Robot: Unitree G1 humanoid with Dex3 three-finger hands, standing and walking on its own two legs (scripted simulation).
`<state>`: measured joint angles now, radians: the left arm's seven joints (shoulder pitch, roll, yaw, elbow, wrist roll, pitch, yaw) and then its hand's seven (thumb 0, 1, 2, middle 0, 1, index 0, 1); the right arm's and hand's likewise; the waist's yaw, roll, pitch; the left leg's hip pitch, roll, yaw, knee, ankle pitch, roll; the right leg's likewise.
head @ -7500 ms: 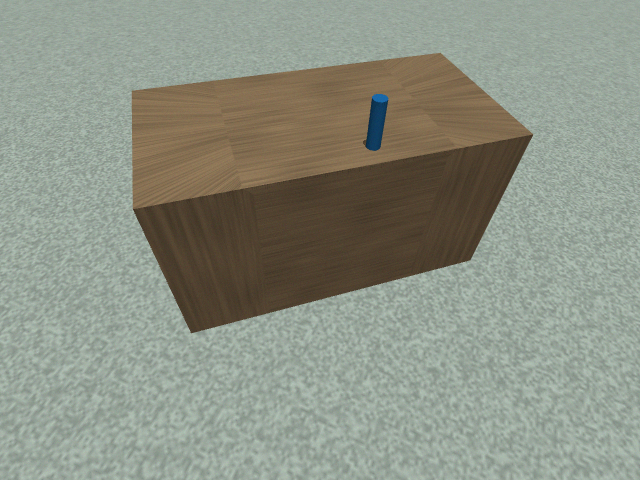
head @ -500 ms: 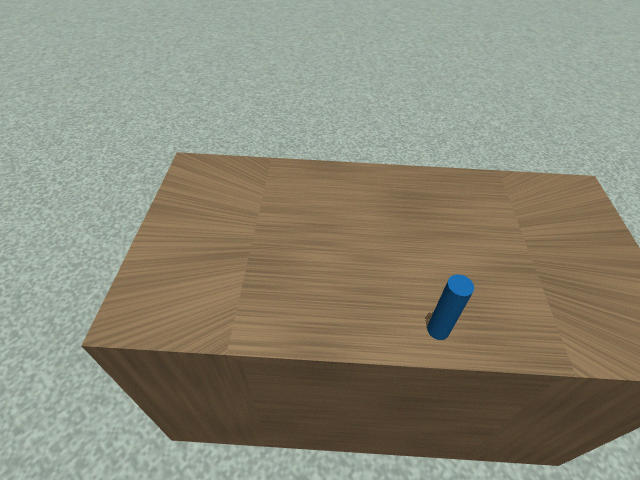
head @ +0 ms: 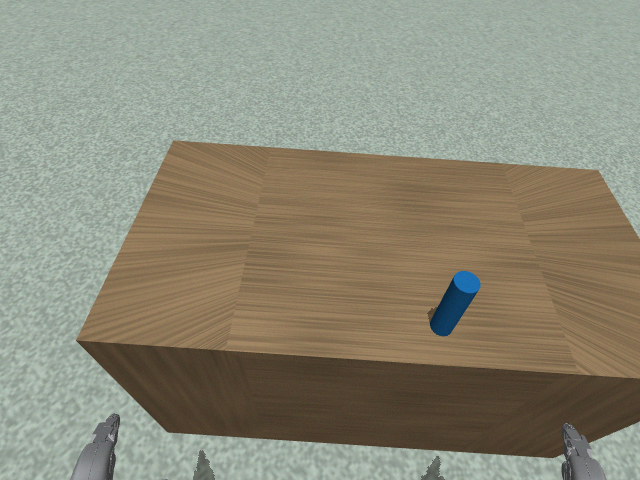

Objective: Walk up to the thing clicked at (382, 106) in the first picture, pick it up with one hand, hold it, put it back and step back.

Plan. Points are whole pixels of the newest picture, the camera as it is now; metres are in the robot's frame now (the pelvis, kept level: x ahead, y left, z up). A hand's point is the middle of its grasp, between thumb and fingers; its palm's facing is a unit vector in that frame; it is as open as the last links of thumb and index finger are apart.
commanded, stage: rise first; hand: right
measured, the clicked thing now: (452, 305) +0.41 -0.21 -0.10
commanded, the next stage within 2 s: go down in 0.82 s
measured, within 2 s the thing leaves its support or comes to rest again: neither
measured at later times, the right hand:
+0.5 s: hand (549, 465) +0.18 -0.27 -0.05, palm faces +0.29 +0.88 -0.37, open 17.2 cm
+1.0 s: hand (563, 469) +0.17 -0.26 -0.02, palm faces +0.30 +0.88 -0.36, open 17.3 cm
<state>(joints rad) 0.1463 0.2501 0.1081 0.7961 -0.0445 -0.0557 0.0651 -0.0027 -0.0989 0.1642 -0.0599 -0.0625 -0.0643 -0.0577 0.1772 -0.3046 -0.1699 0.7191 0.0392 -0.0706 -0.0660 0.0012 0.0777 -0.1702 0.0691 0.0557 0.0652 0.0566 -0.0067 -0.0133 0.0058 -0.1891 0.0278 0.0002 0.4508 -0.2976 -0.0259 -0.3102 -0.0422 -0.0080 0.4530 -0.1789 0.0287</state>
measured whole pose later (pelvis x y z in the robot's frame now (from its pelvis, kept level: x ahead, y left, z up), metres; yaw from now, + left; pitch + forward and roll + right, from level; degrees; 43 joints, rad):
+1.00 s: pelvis -0.01 +0.00 +0.00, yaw +0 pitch -3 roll +0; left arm 0.22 0.23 0.09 0.64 -0.02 -0.09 0.06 -0.01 -0.52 0.07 -0.07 -0.06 -0.07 -0.06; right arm 0.34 -0.28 -0.23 0.32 0.03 -0.15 -0.05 -0.01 0.49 -0.07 0.05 0.06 0.06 0.06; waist -0.02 -0.02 0.05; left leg -0.08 0.03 0.01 0.41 -0.27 -0.02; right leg -0.20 -0.04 0.00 0.39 -0.14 0.03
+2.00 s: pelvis -0.02 -0.01 -0.04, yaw +0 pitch +9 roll +2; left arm 0.25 0.23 0.00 0.55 0.00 -0.15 0.13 -0.01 -0.52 0.04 -0.07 -0.06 -0.07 -0.05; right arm -0.27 -0.60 -0.59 0.93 0.25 -0.37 0.50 -0.01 0.47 -0.07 0.04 0.05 0.05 0.05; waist 0.06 0.02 -0.07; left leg -0.53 0.01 0.01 0.80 -0.43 -0.03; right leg -0.67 -0.06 0.02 0.83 -0.32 0.02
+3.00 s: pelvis -0.02 -0.02 -0.06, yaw +1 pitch +15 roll +4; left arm 0.32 0.27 -0.04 0.38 0.01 -0.22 0.12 -0.01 -0.53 0.06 -0.06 -0.05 -0.06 -0.05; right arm -0.45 -0.78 -0.70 1.08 0.26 -0.36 0.64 -0.01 0.52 -0.06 0.05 0.05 0.05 0.05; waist 0.11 0.04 -0.11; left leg -0.72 0.00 0.01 0.94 -0.49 -0.05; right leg -0.89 -0.07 0.04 1.01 -0.39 0.01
